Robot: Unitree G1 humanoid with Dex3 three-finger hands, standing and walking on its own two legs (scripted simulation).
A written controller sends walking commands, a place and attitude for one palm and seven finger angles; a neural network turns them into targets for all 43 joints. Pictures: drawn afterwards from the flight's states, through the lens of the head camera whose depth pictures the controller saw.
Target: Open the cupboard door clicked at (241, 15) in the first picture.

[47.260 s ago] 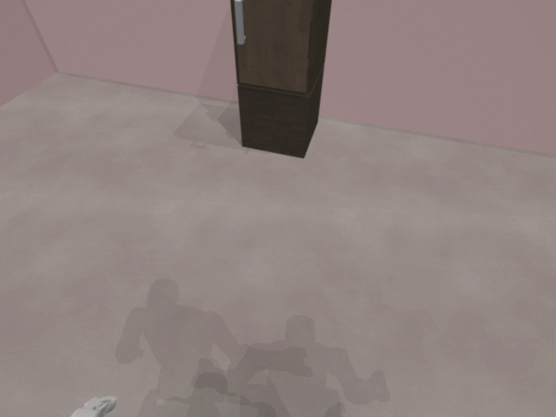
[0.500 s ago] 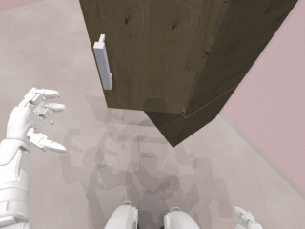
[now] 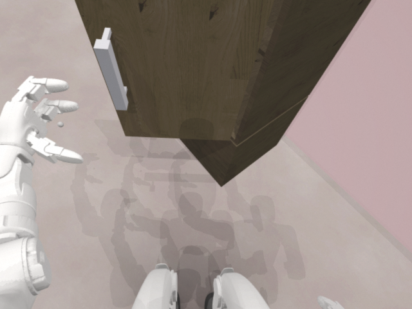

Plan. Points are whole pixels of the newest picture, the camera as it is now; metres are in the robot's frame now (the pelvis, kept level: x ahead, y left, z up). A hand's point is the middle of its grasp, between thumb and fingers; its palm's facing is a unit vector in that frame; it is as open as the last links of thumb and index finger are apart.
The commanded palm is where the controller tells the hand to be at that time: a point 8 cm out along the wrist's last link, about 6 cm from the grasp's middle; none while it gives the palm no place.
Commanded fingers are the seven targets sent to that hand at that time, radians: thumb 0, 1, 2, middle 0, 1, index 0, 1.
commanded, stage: move the hooked fingers beside the handle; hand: left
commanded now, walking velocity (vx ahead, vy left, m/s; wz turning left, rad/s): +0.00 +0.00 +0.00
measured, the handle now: (115, 72) +0.58 +0.19 +0.05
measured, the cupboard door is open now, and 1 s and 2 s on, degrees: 51 51 51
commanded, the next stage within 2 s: slide the fingers in behind the handle in 1.78 s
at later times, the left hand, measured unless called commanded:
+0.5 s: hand (81, 88) +0.52 +0.25 +0.06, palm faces +0.01 -1.00 -0.02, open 14.0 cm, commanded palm +0.52 +0.28 +0.05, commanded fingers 0.00 -0.50 0.30 -0.30 -1.20 -0.30 -1.20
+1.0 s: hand (81, 85) +0.53 +0.25 +0.06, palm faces +0.01 -1.00 -0.03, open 14.0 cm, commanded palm +0.52 +0.27 +0.05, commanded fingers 0.00 -0.50 0.30 -0.30 -1.20 -0.30 -1.20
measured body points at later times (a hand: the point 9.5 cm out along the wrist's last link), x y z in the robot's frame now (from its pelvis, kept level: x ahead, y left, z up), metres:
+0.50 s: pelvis +0.00 +0.02 -0.01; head +0.16 +0.05 +0.41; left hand +0.52 +0.30 +0.06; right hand +0.00 -0.26 -0.11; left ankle +0.03 +0.08 -0.64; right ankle +0.01 -0.08 -0.64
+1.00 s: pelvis +0.01 +0.02 +0.00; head +0.17 +0.06 +0.42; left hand +0.52 +0.31 +0.06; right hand +0.00 -0.24 -0.10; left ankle +0.03 +0.08 -0.64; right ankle +0.01 -0.08 -0.64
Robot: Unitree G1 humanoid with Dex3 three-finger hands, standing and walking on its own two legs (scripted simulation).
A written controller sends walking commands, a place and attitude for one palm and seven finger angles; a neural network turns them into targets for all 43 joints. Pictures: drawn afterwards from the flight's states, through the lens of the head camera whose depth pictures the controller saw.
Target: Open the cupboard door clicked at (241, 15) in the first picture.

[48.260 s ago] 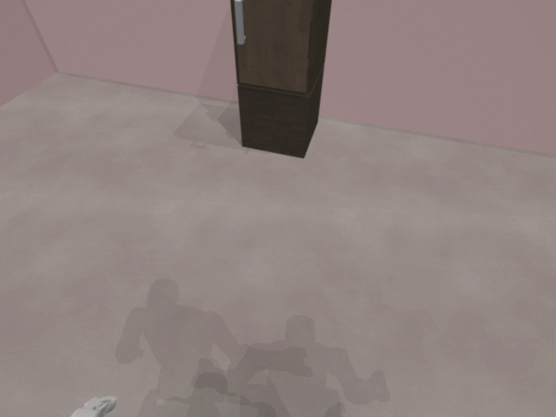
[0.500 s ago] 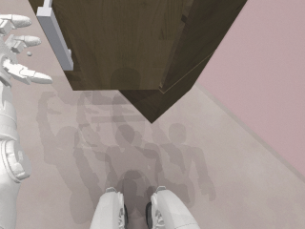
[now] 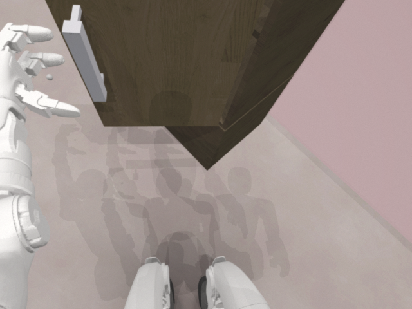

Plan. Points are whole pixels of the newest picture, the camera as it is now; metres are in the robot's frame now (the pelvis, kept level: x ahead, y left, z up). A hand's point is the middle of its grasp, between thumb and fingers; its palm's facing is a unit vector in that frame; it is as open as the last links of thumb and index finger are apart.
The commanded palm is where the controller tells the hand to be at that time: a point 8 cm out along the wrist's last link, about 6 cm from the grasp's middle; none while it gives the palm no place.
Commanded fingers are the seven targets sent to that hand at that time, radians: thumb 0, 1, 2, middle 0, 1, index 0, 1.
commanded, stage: move the hooked fingers beside the handle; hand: left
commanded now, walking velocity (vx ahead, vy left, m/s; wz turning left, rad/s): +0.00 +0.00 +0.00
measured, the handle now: (89, 58) +0.56 +0.19 +0.05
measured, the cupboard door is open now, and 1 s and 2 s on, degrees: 51 51 50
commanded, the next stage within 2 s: slide the fingers in behind the handle in 0.78 s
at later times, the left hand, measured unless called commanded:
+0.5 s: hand (53, 79) +0.51 +0.24 +0.05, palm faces +0.03 -1.00 -0.04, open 14.0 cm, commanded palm +0.51 +0.26 +0.05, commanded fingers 0.00 -0.50 0.30 -0.30 -1.20 -0.30 -1.20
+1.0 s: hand (50, 80) +0.51 +0.24 +0.06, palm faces +0.04 -1.00 -0.01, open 14.0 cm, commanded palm +0.50 +0.26 +0.05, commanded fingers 0.00 -0.50 0.30 -0.30 -1.20 -0.30 -1.20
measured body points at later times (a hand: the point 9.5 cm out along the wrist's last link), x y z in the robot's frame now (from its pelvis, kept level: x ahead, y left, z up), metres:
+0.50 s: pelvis -0.01 -0.01 -0.01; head +0.16 +0.03 +0.40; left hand +0.51 +0.29 +0.06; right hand -0.01 -0.28 -0.11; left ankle +0.02 +0.06 -0.64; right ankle +0.01 -0.11 -0.64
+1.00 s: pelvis -0.01 -0.01 -0.01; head +0.15 +0.04 +0.41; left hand +0.50 +0.30 +0.06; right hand -0.01 -0.27 -0.11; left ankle +0.02 +0.06 -0.64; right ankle +0.01 -0.11 -0.64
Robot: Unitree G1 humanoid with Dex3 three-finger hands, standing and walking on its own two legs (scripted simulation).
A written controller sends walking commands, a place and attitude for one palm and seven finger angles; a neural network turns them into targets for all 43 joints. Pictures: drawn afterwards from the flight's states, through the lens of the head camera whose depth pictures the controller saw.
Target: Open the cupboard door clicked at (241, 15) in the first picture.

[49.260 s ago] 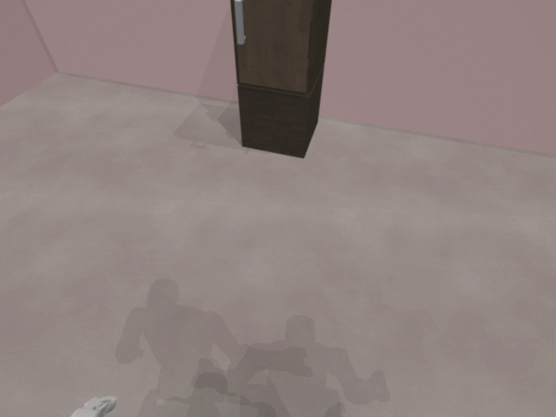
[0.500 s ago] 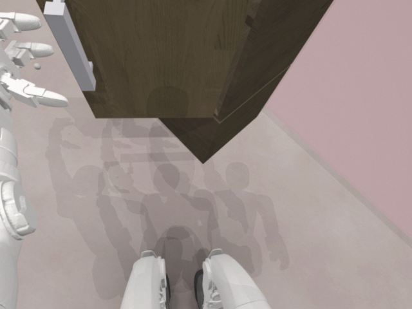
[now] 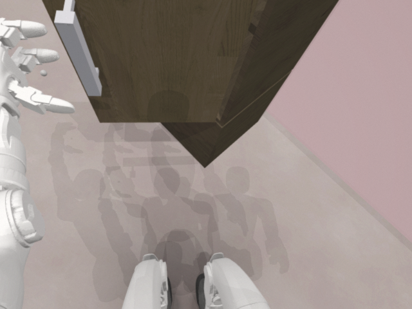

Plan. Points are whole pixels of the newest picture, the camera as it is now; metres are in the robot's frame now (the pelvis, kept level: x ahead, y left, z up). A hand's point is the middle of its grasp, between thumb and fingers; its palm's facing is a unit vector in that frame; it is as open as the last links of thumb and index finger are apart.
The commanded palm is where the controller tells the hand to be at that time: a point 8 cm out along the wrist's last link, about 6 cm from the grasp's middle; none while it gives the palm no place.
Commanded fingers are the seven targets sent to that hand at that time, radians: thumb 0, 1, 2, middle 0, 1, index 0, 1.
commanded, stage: slide the fingers in behind the handle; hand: left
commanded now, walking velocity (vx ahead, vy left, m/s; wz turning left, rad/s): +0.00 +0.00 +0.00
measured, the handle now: (83, 51) +0.57 +0.19 +0.06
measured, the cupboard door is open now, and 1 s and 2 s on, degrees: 51 50 50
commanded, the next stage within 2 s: close the thumb around the handle in 1.48 s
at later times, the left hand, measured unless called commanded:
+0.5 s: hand (68, 72) +0.53 +0.21 +0.06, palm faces +0.04 -1.00 +0.00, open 13.9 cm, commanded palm +0.51 +0.23 +0.06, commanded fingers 0.00 -0.50 0.30 -0.30 -1.20 -0.30 -1.20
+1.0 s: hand (94, 74) +0.53 +0.17 +0.05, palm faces +0.02 -1.00 -0.01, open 13.9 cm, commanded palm +0.51 +0.20 +0.06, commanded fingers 0.00 -0.50 0.30 -0.30 -1.20 -0.30 -1.20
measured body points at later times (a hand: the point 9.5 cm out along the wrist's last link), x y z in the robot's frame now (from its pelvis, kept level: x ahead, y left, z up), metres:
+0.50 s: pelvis +0.00 +0.00 +0.00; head +0.16 +0.04 +0.42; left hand +0.52 +0.27 +0.06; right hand +0.00 -0.26 -0.10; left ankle +0.03 +0.07 -0.63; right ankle +0.01 -0.10 -0.63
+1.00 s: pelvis +0.00 -0.01 +0.00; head +0.16 +0.02 +0.42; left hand +0.52 +0.22 +0.06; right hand +0.00 -0.27 -0.11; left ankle +0.03 +0.07 -0.63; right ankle +0.01 -0.10 -0.63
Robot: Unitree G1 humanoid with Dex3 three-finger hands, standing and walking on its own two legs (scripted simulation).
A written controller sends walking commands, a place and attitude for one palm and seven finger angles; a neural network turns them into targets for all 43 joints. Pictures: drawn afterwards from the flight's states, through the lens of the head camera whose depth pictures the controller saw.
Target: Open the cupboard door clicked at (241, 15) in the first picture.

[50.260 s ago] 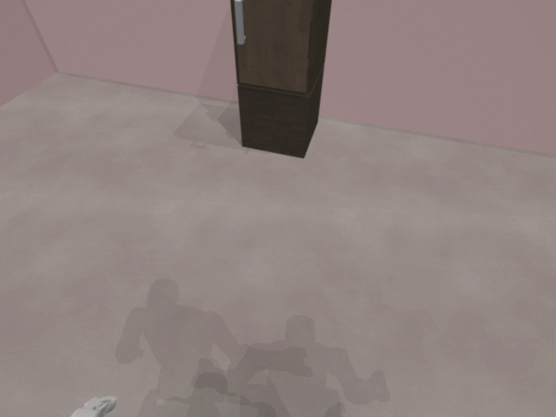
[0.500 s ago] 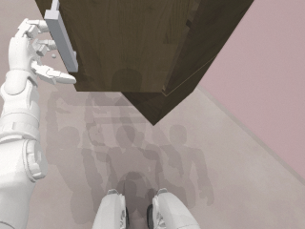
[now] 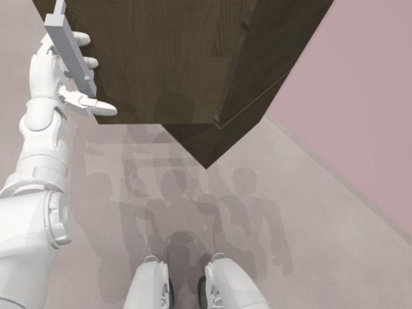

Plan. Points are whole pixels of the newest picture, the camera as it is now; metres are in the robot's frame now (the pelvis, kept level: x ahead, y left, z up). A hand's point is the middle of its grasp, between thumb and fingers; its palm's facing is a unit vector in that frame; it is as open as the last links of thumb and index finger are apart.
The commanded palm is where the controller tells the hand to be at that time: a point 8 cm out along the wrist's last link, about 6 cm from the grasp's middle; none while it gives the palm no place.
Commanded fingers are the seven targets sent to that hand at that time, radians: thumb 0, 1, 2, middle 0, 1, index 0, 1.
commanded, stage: slide the fingers in behind the handle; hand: left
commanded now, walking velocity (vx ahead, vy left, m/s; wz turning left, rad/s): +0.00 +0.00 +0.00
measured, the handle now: (76, 53) +0.58 +0.19 +0.06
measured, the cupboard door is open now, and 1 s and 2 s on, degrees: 50 50 79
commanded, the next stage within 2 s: close the thumb around the handle in 0.48 s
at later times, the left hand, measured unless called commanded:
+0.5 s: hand (90, 77) +0.53 +0.17 +0.06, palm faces +0.02 -1.00 -0.03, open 13.9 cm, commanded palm +0.51 +0.20 +0.06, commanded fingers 0.00 -0.50 0.30 -0.30 -1.20 -0.30 -1.20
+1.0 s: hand (86, 78) +0.53 +0.18 +0.05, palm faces +0.02 -1.00 -0.02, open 9.1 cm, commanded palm +0.51 +0.20 +0.06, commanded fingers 0.00 0.73 0.83 -0.39 -1.33 -0.39 -1.33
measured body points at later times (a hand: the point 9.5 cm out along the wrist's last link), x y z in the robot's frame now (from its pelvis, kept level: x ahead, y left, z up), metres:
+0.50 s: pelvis +0.00 +0.00 +0.00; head +0.16 +0.02 +0.42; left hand +0.52 +0.22 +0.06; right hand +0.00 -0.27 -0.11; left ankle +0.03 +0.08 -0.63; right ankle +0.01 -0.09 -0.63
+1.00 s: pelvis +0.00 +0.00 +0.00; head +0.16 +0.03 +0.42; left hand +0.52 +0.23 +0.06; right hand +0.00 -0.26 -0.11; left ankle +0.03 +0.08 -0.63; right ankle +0.01 -0.09 -0.63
